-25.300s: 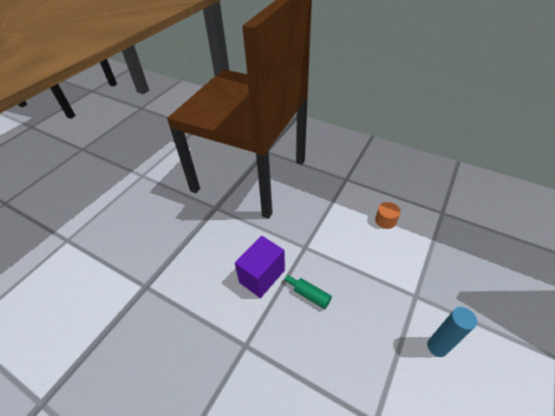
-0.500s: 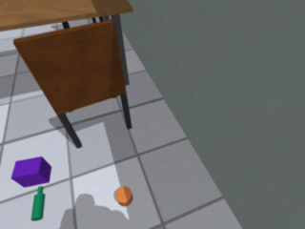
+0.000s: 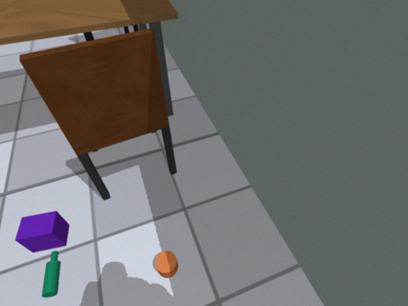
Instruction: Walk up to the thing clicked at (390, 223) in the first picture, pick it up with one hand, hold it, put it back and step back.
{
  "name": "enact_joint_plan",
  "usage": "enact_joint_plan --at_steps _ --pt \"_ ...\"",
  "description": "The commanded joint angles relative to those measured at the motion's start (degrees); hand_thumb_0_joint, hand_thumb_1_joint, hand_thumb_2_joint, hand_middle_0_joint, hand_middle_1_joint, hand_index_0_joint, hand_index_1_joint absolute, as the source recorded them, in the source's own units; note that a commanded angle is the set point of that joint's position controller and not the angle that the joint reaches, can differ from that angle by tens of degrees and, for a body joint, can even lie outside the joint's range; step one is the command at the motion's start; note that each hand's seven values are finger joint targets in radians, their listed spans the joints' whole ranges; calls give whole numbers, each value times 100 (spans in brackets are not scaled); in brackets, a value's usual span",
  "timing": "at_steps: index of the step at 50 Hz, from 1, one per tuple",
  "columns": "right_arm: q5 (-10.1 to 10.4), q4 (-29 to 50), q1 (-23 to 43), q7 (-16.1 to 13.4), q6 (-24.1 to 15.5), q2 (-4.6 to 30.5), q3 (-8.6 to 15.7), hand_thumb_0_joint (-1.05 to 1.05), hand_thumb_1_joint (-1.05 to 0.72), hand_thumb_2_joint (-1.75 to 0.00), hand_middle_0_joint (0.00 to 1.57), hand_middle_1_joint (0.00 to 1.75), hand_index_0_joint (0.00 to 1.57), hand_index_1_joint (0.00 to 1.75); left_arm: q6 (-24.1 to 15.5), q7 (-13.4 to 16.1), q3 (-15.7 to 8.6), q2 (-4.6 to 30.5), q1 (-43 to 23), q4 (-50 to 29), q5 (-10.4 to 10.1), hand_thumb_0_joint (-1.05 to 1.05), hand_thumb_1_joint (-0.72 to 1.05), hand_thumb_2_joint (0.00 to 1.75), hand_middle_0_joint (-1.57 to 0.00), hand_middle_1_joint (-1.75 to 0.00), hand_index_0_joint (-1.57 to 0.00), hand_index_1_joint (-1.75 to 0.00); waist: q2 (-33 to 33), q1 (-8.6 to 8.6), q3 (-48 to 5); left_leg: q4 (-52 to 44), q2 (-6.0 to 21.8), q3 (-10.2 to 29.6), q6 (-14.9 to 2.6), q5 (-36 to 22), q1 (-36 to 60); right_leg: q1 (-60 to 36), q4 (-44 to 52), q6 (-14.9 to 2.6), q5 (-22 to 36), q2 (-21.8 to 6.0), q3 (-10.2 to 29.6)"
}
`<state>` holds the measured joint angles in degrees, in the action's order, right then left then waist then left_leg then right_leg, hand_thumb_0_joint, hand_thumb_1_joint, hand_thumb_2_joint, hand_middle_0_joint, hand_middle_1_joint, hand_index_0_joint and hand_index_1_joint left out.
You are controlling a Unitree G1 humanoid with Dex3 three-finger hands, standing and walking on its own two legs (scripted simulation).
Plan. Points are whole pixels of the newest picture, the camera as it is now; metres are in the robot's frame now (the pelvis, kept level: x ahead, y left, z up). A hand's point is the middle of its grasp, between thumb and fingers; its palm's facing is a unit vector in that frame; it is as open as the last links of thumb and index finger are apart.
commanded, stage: stand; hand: left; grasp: from above
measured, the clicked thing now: (166, 264) +0.43 +0.22 -0.74
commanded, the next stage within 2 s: rise first in 0.92 s
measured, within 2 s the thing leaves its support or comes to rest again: neither
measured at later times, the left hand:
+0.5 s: hand out of the picture +0.06 +0.25 -0.16, palm faces -0.02 -0.94 -0.34, open 7.3 cm
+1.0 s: hand out of the picture +0.07 +0.25 -0.16, palm faces -0.03 -0.94 -0.34, open 7.3 cm
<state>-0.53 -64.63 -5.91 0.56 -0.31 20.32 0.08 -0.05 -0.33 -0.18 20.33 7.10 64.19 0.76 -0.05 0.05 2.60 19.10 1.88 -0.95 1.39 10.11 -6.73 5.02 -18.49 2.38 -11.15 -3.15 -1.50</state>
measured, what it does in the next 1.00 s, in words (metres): stands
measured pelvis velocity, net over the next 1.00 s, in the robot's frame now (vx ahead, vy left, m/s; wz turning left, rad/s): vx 0.00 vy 0.00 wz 0.00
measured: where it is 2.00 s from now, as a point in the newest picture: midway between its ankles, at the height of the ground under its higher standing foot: outside the picture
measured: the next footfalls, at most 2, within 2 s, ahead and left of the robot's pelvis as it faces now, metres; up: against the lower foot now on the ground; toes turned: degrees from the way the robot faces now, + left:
none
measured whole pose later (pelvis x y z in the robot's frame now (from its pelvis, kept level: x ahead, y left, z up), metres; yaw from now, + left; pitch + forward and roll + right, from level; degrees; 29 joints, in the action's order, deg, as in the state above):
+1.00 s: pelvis +0.00 +0.00 +0.00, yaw +0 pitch -2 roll +0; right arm -0.5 -64.6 -6.3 0.6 -0.2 20.3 0.1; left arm -0.3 -0.2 0.0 20.3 7.4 64.1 0.7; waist -0.1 0.2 3.1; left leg 19.4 2.0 -0.6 1.5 10.4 -7.1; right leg 5.1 -18.4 2.3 -11.3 -3.1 -1.8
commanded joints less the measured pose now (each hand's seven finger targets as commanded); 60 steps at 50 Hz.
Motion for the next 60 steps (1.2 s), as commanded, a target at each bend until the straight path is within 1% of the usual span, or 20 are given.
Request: enact_joint_plan --at_steps 1,7,14,17,21,31,35,42,44,50,51,52,53,54,55,56,57,58,59,60 --pt "0 334 223 -79 -125 1241 234 0 -90 -90 20 30 20 30 -140 70 -235 1223 -122 -317 0 0 90 90 -20 -30 -20 -30 44 -21 -311 -300 587 432 -225 -748 45 78 351 -274 719 -526 360" --pt "3 344 215 -80 -131 1197 230 0 -90 -90 20 30 20 30 -149 73 -242 1265 -163 -358 4 0 90 90 -20 -30 -20 -30 0 -4 -424 -259 605 436 -217 -941 132 63 296 -283 856 -537 374" --pt "6 348 199 -78 -119 1210 238 0 -90 -90 20 30 20 30 -154 78 -244 1252 -107 -334 1 0 90 90 -20 -30 -20 -30 6 -21 -405 -273 610 438 -231 -892 98 22 303 -282 792 -532 359" --pt "5 351 218 -83 -124 1216 233 0 -90 -90 20 30 20 30 -146 72 -240 1242 -103 -335 7 0 90 90 -20 -30 -20 -30 39 -29 -359 -287 602 445 -225 -831 65 50 300 -273 735 -521 339" --pt "0 326 168 -81 -112 1239 239 0 -90 -90 20 30 20 30 -122 68 -234 1200 -92 -297 -2 0 90 90 -20 -30 -20 -30 52 -23 -194 -388 568 476 -209 -423 -50 154 347 -282 377 -496 348" --pt "4 345 165 -74 -116 1230 245 0 -90 -90 20 30 20 30 -154 76 -246 1247 -120 -340 2 0 90 90 -20 -30 -20 -30 7 -3 -333 -271 585 469 -218 -752 74 135 348 -281 637 -513 369" --pt "-2 325 105 -74 -100 1195 230 0 -90 -90 20 30 20 30 -148 72 -238 1249 -124 -315 1 0 90 90 -20 -30 -20 -30 -22 27 -235 -317 559 457 -205 -417 -72 124 389 -275 401 -515 385" --pt "-2 343 171 -80 -121 1217 227 0 -90 -90 20 30 20 30 -155 75 -232 1232 -75 -334 5 0 90 90 -20 -30 -20 -30 42 -28 -438 -214 589 446 -226 -962 65 3 291 -280 933 -543 345" --pt "8 337 138 -81 -118 1215 224 0 -90 -90 20 30 20 30 -158 77 -225 1216 -67 -312 0 0 90 90 -20 -30 -20 -30 34 -9 -357 -239 588 457 -212 -889 52 54 314 -265 787 -526 342" --pt "2 341 154 -82 -117 1208 220 0 -90 -90 20 30 20 30 -151 80 -226 1233 -114 -329 0 0 90 90 -20 -30 -20 -30 31 2 -377 -244 585 446 -202 -940 32 -11 300 -272 897 -534 326" --pt "3 335 144 -86 -119 1203 218 0 -93 -91 20 30 20 30 -151 80 -237 1249 -118 -333 2 0 82 98 -13 -38 -12 -38 29 6 -400 -240 605 446 -213 -952 86 -17 295 -275 906 -549 354" --pt "388 1963 48 -209 -392 272 2 0 -101 -93 20 30 20 30 -705 156 -248 285 -2129 -2344 -301 0 74 103 -18 -46 -14 -46 200 669 -16 96 -172 -242 -142 -71 -475 1353 -138 -247 484 284 -39" --pt "387 1630 -244 -274 -368 412 31 0 -97 -92 20 30 20 30 -667 192 -323 515 -2809 -1942 -278 0 66 100 -19 -54 -15 -54 86 548 -244 206 -195 -213 -159 91 -455 1138 -187 -241 306 258 -108" --pt "413 1668 -501 -339 -298 641 156 0 -94 -91 20 30 20 30 -453 212 -631 980 -1723 -959 -171 0 58 97 -17 -62 -15 -62 -170 375 -76 246 -156 -207 -161 115 -622 1104 -211 -266 138 324 -179" --pt "371 1732 -592 -344 -261 620 231 0 -92 -91 20 30 20 30 -318 141 -763 1119 -1487 -509 -41 0 50 97 -14 -70 -13 -70 -276 312 -296 502 -202 -192 -176 33 -839 1216 -372 -279 131 302 -171" --pt "356 1909 -623 -353 -270 594 269 0 -90 -90 20 30 20 30 -279 71 -862 1309 -1833 -520 60 0 42 96 -13 -78 -12 -78 -360 262 -466 717 -194 -171 -192 -85 -975 1284 -551 -272 238 302 -172" --pt "254 2026 -651 -354 -300 593 374 0 -91 -90 20 30 20 30 -295 10 -1037 1438 -1788 -439 210 0 34 95 -10 -86 -12 -85 -373 165 -882 926 -198 -157 -185 -216 -1011 1240 -798 -267 389 288 -140" --pt "185 2021 -834 -332 -312 543 441 0 -91 -90 20 30 20 30 -221 -33 -1133 1377 -1188 -183 360 0 26 94 -8 -93 -11 -91 -80 54 -1124 1130 -260 -166 -159 -401 -1180 1269 -1006 -281 583 247 -97" --pt "130 2193 -889 -278 -321 496 494 0 -93 -91 20 30 20 30 -150 -106 -1175 1204 -822 -234 475 0 18 97 -5 -100 -8 -97 137 -72 -1387 1245 -278 -157 -110 -532 -1227 1258 -1189 -321 611 260 -94" --pt "142 2369 -882 -257 -331 495 528 0 -93 -91 20 30 20 30 -92 -132 -1211 1227 -670 -504 547 0 11 98 -4 -102 -7 -99 292 -163 -1551 1298 -274 -161 -86 -613 -1217 1252 -1296 -338 617 277 -88"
